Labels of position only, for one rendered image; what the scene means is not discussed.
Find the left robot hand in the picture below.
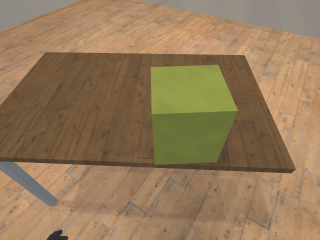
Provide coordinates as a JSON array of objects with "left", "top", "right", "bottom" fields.
[{"left": 47, "top": 229, "right": 68, "bottom": 240}]

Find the carton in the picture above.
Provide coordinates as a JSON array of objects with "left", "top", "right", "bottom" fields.
[{"left": 150, "top": 65, "right": 238, "bottom": 165}]

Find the table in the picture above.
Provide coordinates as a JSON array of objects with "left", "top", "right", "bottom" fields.
[{"left": 0, "top": 52, "right": 296, "bottom": 206}]

